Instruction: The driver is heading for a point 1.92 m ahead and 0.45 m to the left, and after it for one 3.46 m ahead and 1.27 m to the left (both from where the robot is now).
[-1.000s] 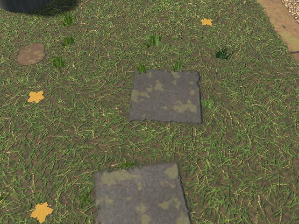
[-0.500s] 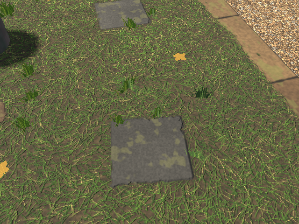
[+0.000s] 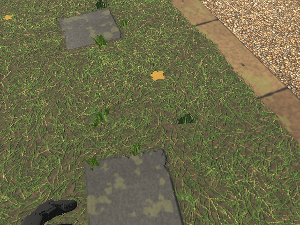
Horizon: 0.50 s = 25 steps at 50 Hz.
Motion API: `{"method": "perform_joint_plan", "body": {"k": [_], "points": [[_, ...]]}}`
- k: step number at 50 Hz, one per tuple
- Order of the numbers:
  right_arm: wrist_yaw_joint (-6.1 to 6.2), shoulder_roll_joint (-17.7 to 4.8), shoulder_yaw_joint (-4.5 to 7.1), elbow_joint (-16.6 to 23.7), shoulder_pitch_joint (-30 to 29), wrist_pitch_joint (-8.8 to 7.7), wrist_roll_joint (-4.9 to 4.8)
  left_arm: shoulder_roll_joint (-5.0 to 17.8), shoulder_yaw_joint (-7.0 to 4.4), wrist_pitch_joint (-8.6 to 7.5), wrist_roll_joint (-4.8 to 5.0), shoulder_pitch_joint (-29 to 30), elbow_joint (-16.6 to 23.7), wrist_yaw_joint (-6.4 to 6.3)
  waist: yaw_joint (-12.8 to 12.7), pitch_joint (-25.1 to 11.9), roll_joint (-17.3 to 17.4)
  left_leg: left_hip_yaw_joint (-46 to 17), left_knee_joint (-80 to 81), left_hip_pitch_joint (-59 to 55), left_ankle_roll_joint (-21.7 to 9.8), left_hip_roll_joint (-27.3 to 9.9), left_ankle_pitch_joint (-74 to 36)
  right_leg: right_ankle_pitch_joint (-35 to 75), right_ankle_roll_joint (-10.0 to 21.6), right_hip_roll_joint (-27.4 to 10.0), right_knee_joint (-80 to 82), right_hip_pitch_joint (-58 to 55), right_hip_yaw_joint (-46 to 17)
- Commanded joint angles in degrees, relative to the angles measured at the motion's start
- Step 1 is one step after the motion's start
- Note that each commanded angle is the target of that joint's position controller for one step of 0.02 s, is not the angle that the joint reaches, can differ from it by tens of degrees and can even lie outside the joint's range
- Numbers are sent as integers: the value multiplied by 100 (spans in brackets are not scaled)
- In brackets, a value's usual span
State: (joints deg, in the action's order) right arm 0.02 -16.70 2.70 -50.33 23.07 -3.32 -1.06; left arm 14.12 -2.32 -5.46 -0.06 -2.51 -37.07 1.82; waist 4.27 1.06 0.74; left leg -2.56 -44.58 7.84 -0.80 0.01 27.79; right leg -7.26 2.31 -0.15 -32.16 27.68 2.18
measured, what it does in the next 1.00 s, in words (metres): walks ahead, turning left: left foot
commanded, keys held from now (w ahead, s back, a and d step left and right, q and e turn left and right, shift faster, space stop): w+q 0.64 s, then w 0.36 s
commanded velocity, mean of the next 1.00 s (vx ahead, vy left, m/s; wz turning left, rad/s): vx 0.50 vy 0.00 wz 0.39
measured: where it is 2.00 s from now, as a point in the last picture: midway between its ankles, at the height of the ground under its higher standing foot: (83, 119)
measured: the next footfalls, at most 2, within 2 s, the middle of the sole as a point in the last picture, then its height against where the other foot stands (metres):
left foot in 0.50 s outside the picture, level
right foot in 1.02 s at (131, 166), level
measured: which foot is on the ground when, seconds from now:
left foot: up 0.00-0.48, down 0.50-1.00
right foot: down 0.00-0.52, up 0.54-1.00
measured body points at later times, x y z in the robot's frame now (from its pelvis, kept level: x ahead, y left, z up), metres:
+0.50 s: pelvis +0.26 +0.04 -0.01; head +0.29 +0.05 +0.44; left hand +0.20 +0.32 -0.14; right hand +0.52 -0.13 -0.09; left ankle +0.36 +0.16 -0.72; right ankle +0.10 -0.11 -0.72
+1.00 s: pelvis +0.53 +0.11 +0.00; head +0.56 +0.13 +0.45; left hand +0.63 +0.42 -0.08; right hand +0.69 -0.14 -0.11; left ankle +0.36 +0.16 -0.72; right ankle +0.71 +0.07 -0.72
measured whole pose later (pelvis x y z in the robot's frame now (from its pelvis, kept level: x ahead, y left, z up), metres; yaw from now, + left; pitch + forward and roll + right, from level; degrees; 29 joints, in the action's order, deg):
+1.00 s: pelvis +0.53 +0.11 +0.00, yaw +26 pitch +2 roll +1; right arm 0.2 -16.4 3.9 -44.5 21.2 -2.7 -0.9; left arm 15.3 -2.1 -6.1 0.2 -3.4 -41.4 2.2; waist 4.2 0.2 -1.6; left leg -6.4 -21.7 -0.1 -2.6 4.2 23.7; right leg -0.8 1.7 -1.1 -27.9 28.6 -0.3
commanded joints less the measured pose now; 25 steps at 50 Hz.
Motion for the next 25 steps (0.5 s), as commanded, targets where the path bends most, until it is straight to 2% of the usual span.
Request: {"method": "perform_joint_plan", "body": {"k": [1, 2, 3, 4, 5, 7, 10, 14, 17, 19, 21, 23, 24, 25], "points": [[-22, -799, 135, 608, -199, -241, -172, 981, -349, 20, 10, -2056, -190, -99, -1109, -1335, -952, -538, -3024, 3774, -116, -182, 52, -1073, 1233, -2188, 1368, -4270, -3297], [-6, -754, 134, 682, -509, -229, -134, 845, -292, 13, 1, -1648, -177, -97, -923, -872, -625, -382, -2812, 3608, -100, -438, -448, -690, 1087, -1953, 1537, -3468, -2611], [8, -697, 159, 699, -647, -187, -51, 674, -245, -11, -23, -1330, -190, -72, -747, -510, -517, -364, -2538, 3405, -72, -585, -781, -333, 1008, -1737, 1767, -2812, -2128], [10, -618, 183, 663, -504, -104, -45, 567, -219, -63, -57, -1135, -212, -59, -538, -386, -660, -411, -2375, 3058, -53, -723, -1028, -66, 939, -1585, 1977, -2372, -1715], [9, -499, 175, 613, -377, -24, -67, 525, -228, -107, -60, -1030, -255, -49, -438, -318, -690, -400, -2292, 2827, -25, -756, -1161, 96, 928, -1501, 2163, -2099, -1439], [19, -330, 172, 619, -374, 94, -73, 590, -267, -182, -58, -967, -380, -60, -326, -139, -551, -419, -2152, 2849, 40, -771, -1408, 608, 939, -1480, 2381, -1835, -928], [18, -277, 184, 761, -725, 137, -32, 719, -324, -190, -94, -1097, -575, -130, -368, 27, -386, -527, -1596, 3281, 119, -758, -2126, 1153, 914, -1453, 2467, -1987, -352], [-116, -155, 133, 954, -1368, 84, -18, 867, -352, -121, -65, -1193, -713, -210, -584, 198, -327, -165, -304, 3186, 70, -690, -3144, 1249, 724, -1303, 2520, -2185, 358], [-221, -59, 75, 1236, -1994, 72, -12, 1007, -395, -29, -13, -1523, -880, -246, -846, 407, -235, 125, 324, 3345, -38, -652, -3155, 1334, 695, -1480, 2444, -2672, 577], [-289, -68, 67, 1418, -2261, 73, -22, 1070, -420, 63, 40, -1671, -974, -251, -922, 485, -250, 288, 587, 3490, -138, -602, -2841, 1580, 653, -1604, 2258, -3114, 682], [-354, -131, 97, 1567, -2329, 80, -29, 1160, -444, 153, 86, -1656, -1013, -263, -835, 429, -347, 523, 755, 3307, -295, -444, -2342, 2474, 555, -1680, 1888, -3402, 827], [-374, -329, 206, 1593, -1975, 114, -24, 1346, -489, 230, 122, -1525, -975, -310, -531, 46, -601, 878, 745, 2527, -522, -47, -1742, 4429, 423, -1665, 1069, -3517, 987], [-361, -523, 320, 1482, -1399, 129, -38, 1414, -503, 278, 135, -1446, -955, -333, -184, -286, -651, 996, 826, 1770, -675, 200, -1576, 5081, 346, -1593, 232, -3411, 1068], [-291, -841, 507, 1249, -463, 139, -40, 1388, -475, 293, 165, -1337, -923, -356, 335, -763, -511, 929, 1283, 349, -905, 411, -1985, 4756, 152, -1368, -1011, -2823, 1195]]}}
Velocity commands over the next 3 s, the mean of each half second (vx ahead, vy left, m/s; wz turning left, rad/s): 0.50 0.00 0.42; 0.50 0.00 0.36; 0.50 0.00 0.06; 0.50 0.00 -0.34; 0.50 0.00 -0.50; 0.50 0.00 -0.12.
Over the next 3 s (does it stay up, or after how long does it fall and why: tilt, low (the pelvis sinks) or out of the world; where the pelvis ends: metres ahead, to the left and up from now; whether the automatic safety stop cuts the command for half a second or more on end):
stays up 1.58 0.39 0.02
